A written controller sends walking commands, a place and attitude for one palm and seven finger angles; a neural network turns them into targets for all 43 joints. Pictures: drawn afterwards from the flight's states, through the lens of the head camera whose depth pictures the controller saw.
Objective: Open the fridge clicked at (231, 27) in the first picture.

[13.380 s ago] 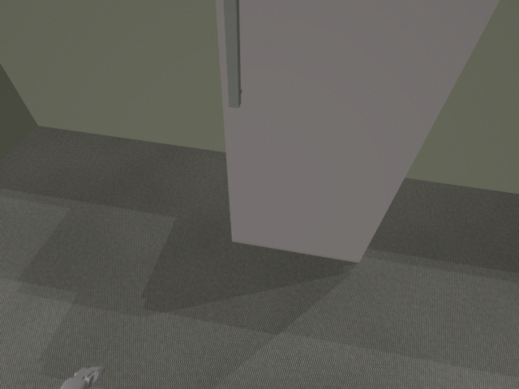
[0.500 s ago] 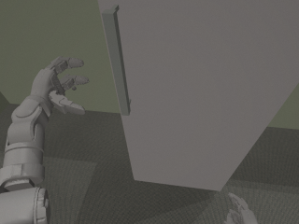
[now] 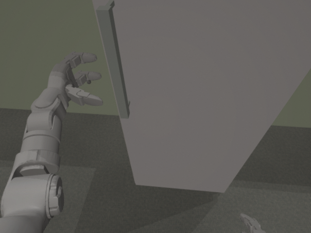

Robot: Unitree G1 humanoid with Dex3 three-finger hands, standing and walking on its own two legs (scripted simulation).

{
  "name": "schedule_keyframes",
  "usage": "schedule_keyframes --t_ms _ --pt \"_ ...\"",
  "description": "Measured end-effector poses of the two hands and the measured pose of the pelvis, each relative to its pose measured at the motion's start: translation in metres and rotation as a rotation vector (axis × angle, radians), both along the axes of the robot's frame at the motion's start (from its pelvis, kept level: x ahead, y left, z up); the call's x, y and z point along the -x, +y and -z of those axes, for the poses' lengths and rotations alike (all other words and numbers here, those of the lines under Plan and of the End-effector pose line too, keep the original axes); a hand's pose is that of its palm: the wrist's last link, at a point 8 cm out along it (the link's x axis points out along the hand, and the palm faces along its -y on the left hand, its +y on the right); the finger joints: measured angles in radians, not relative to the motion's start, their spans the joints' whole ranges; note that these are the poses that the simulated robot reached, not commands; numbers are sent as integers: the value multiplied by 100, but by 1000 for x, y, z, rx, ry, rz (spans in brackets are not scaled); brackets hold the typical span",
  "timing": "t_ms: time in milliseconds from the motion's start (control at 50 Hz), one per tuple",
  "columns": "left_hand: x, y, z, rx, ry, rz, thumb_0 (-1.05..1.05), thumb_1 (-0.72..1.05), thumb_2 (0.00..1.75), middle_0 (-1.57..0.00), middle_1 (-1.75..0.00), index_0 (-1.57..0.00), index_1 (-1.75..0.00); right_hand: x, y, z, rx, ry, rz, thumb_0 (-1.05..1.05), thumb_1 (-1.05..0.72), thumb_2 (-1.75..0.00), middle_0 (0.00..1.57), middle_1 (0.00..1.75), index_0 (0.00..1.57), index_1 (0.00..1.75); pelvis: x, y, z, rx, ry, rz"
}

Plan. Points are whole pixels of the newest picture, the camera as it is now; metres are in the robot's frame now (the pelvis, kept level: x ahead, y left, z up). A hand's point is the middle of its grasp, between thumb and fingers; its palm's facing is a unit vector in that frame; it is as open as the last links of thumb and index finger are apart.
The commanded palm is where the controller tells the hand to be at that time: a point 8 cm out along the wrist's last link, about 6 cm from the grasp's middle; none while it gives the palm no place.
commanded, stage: move the hooked fingers beside the handle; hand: left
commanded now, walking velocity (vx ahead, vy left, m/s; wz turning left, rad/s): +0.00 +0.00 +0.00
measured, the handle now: (119, 69) +0.48 +0.11 +0.19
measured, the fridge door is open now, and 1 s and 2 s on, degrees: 0 0 0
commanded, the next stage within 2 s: feel for the door with the fingertips in 1.54 s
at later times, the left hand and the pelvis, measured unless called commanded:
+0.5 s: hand (84, 77) +0.42 +0.18 +0.21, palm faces -0.03 -1.00 -0.04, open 14.0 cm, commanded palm +0.40 +0.23 +0.20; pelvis +0.00 -0.01 +0.00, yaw +0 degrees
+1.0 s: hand (84, 80) +0.43 +0.19 +0.20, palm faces -0.04 -1.00 -0.02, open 14.0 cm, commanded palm +0.40 +0.23 +0.20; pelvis +0.00 +0.00 +0.00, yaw -1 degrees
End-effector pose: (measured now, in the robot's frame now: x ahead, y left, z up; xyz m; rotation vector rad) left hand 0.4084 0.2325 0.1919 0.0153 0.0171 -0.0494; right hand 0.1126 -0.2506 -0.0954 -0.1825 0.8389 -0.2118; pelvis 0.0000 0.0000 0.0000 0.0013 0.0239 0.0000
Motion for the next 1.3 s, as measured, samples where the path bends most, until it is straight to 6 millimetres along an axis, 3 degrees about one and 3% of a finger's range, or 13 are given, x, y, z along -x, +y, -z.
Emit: schedule_keyframes --t_ms 180,360,540,700,880,1040,1300 --pt "-8 -13 -17 1 -80 8 -1 -50 31 -30 -120 -30 -120 20 -5 5 -11 40 28 1 -90 -90 20 30 21 30 -1 -3 -1 -2 1 14" --pt "1 0 7 -10 1 -31 -1 -50 31 -30 -120 -30 -120 29 -15 6 -4 61 51 1 -91 -90 20 30 21 30 -1 -7 -1 -4 -1 19" --pt "6 0 -20 -10 -92 1 -1 -50 30 -30 -120 -30 -120 13 -18 0 20 23 19 1 -91 -90 20 29 21 30 1 -9 -1 1 -12 1" --pt "1 -4 5 2 13 -6 -1 -50 30 -30 -120 -30 -120 2 -13 -2 2 -13 14 1 -91 -90 20 29 21 30 3 -7 0 -3 6 7" --pt "-2 5 -14 -3 -81 -16 -1 -50 30 -30 -120 -30 -120 8 -6 -1 2 13 12 1 -90 -90 20 30 21 30 0 -6 -1 1 -4 8" --pt "2 10 -2 -5 -32 2 -1 -50 31 -30 -120 -30 -120 14 -6 2 -4 34 28 1 -90 -90 20 30 21 30 -3 0 -1 0 6 16" --pt "23 12 -10 -12 -62 -2 -1 -50 30 -30 -120 -30 -120 -10 5 -9 -3 -41 -18 1 -91 -90 20 29 21 30 2 5 -1 5 -20 4"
